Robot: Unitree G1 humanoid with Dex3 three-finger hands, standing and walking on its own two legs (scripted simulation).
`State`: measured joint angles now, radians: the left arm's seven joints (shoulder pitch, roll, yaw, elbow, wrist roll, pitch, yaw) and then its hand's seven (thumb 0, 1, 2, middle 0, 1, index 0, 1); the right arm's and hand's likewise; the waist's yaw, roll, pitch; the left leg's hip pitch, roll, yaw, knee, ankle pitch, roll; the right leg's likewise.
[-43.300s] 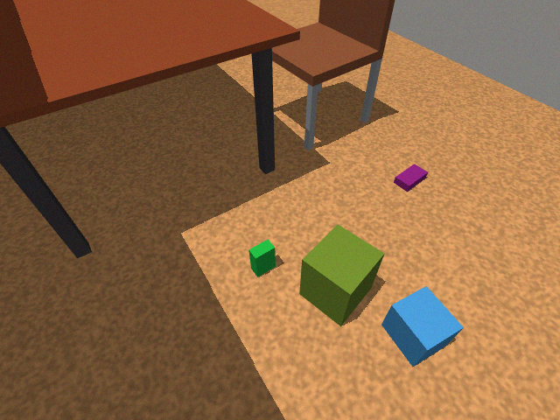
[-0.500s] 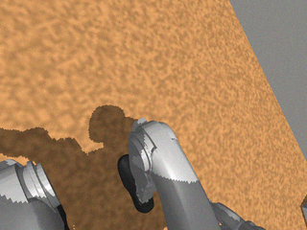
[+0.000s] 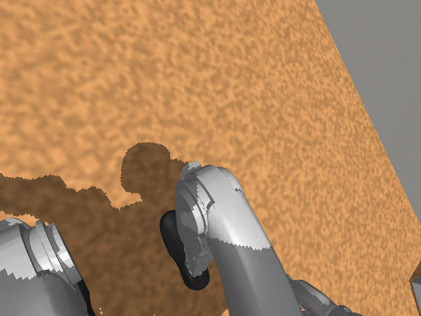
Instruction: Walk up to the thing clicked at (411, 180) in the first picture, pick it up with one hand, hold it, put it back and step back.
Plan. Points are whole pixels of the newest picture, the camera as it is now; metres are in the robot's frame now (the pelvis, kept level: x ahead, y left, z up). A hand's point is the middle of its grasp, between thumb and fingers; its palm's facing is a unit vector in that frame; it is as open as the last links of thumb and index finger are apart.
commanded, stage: withdraw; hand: left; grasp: from above
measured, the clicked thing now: out of the picture +0.42 +0.35 -0.29
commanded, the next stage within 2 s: home in 0.84 s
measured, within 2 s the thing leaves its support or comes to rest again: neither
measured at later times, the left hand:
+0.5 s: hand out of the picture +0.39 +0.37 -0.10, palm faces -0.43 -0.11 -0.90, open 14.0 cm
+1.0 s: hand out of the picture +0.39 +0.37 -0.15, palm faces -0.39 -0.11 -0.92, open 13.7 cm
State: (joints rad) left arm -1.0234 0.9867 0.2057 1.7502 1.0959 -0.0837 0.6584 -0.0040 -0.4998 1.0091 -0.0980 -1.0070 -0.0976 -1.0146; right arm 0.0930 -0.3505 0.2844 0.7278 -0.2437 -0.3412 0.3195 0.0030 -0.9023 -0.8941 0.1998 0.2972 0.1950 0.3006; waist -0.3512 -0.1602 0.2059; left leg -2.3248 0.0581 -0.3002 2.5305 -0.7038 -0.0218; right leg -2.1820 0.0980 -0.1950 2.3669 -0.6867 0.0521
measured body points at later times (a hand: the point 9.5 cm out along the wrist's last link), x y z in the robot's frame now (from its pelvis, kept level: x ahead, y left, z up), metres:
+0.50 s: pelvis -0.01 -0.01 +0.03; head +0.19 +0.10 +0.42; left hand +0.41 +0.37 -0.05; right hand +0.16 -0.25 -0.07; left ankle +0.07 +0.14 -0.28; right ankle +0.11 -0.11 -0.28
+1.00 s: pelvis +0.00 -0.01 +0.01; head +0.22 +0.10 +0.39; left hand +0.41 +0.37 -0.10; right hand +0.06 -0.27 -0.09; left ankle +0.07 +0.14 -0.28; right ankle +0.11 -0.11 -0.28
